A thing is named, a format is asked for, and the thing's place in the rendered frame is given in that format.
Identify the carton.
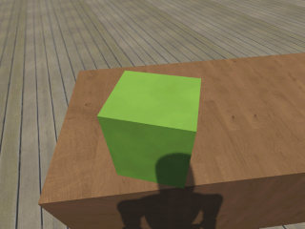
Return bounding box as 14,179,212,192
97,71,201,189

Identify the pedestal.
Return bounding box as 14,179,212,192
38,52,305,229

